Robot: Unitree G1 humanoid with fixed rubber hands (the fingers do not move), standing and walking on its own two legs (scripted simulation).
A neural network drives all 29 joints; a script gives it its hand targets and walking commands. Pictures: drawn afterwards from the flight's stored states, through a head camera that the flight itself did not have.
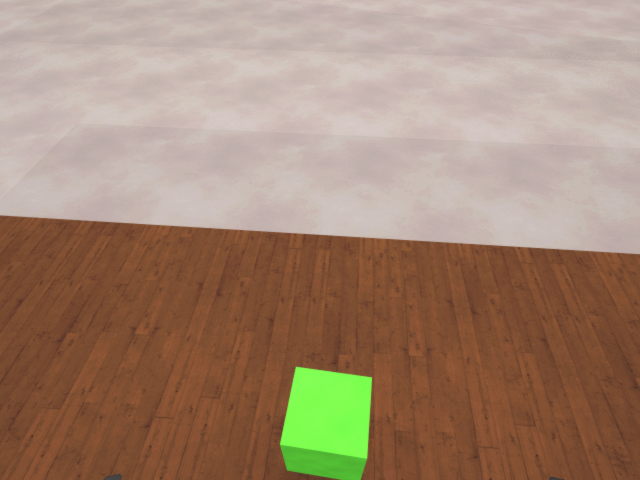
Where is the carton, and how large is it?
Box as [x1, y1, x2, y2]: [280, 367, 371, 479]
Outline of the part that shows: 296,367 280,442 287,470 340,479 360,479 366,460 371,377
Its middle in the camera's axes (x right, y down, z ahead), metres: +0.02 +0.51 +1.07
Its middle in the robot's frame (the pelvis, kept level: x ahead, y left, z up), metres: +0.41 +0.00 -0.66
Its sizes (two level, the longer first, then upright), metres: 0.210 0.200 0.250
